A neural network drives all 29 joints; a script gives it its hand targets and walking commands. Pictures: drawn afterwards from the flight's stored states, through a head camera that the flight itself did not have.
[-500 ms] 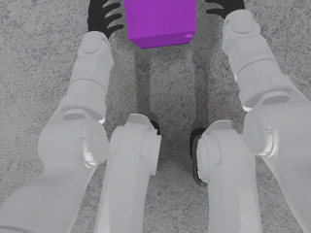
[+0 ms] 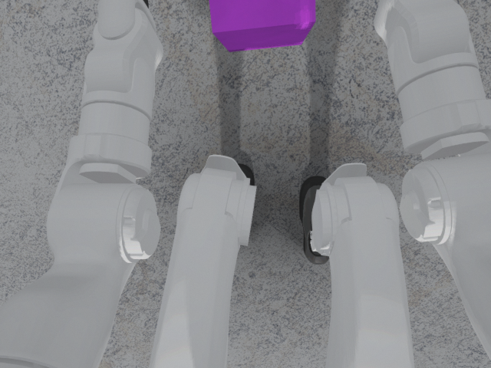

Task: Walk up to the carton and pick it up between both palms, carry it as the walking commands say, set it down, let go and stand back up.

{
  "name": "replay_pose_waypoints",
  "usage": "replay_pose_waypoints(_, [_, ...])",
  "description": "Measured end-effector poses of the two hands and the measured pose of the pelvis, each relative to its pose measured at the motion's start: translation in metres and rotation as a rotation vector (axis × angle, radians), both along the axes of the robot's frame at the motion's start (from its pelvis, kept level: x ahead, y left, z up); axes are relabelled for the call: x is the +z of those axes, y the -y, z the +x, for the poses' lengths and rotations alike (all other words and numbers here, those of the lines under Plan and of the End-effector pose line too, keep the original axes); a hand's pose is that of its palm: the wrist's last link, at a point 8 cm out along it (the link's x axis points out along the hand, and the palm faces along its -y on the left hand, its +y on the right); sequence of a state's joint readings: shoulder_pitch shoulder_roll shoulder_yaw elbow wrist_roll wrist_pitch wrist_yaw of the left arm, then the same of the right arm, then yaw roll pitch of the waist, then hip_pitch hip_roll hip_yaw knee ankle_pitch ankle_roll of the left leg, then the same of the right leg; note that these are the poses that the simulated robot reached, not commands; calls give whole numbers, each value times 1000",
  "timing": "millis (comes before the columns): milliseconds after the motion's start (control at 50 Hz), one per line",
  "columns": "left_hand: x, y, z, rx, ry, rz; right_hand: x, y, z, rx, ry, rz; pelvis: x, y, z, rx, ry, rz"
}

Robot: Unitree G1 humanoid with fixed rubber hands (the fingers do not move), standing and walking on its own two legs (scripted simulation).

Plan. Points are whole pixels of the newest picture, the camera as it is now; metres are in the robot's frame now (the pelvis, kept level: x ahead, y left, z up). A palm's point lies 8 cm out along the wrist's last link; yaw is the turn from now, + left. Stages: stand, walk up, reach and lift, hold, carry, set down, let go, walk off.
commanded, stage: set down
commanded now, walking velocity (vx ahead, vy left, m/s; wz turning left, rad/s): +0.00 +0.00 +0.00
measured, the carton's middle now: out of the picture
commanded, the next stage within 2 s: let go in 0.98 s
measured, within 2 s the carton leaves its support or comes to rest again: neither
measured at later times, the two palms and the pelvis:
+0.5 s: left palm out of the picture +0.53 +0.19 +0.02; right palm out of the picture +0.58 -0.11 +0.02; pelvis +0.03 +0.00 +0.11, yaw -1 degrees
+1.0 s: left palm out of the picture +0.53 +0.20 +0.15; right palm out of the picture +0.57 -0.11 +0.14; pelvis +0.08 +0.00 +0.25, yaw -2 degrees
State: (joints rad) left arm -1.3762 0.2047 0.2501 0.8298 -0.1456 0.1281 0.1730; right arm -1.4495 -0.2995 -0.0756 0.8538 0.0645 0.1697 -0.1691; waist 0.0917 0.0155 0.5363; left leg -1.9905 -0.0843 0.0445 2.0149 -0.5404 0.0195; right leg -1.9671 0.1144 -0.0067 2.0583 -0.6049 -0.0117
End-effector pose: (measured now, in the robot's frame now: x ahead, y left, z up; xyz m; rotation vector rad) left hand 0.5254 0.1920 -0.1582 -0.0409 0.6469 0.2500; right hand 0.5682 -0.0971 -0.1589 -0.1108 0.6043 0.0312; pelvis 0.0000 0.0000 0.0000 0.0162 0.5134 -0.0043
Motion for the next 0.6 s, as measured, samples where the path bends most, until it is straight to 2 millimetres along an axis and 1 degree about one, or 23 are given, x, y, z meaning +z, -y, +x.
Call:
replay_pose_waypoints(40, [5, -5, -6, 29, -34, -7, 6, 0, -3, 11, -56, -15, 9, 2, 1, -2, -4, -1])
replay_pose_waypoints(60, [12, -7, -7, 39, -25, -6, 14, -2, -1, 11, -51, -5, 14, 2, 1, -3, -2, -3])
replay_pose_waypoints(100, [34, -11, -2, 43, 21, 0, 37, -7, 5, 13, -14, 12, 22, 4, 1, -1, 7, -9])
replay_pose_waypoints(140, [57, -13, 6, 30, 64, 5, 59, -11, 13, 13, 6, 11, 30, 5, 0, 3, 20, -15])
replay_pose_waypoints(180, [78, -15, 14, 16, 71, 19, 77, -12, 20, 10, 1, -1, 38, 5, 0, 7, 19, -22])
replay_pose_waypoints(220, [93, -17, 17, 6, 48, 38, 92, -11, 23, 2, -12, -6, 47, 4, 2, 9, -5, -27])
replay_pose_waypoints(320, [124, -13, 12, -2, -9, 26, 121, -2, 17, -11, -62, -3, 65, 1, 16, 10, -142, -35])
replay_pose_waypoints(440, [163, -1, 9, -17, -1, 24, 158, 9, 8, -24, -45, 8, 93, -4, 27, -4, -215, -21])
replay_pose_waypoints(500, [182, -2, 7, -9, -8, 33, 176, 10, 7, -17, -36, 13, 111, -4, 29, -10, -223, -11])
replay_pose_waypoints(600, [216, -12, 5, 8, -2, 35, 207, 8, 9, -5, -33, 6, 144, -3, 38, -9, -224, -2])
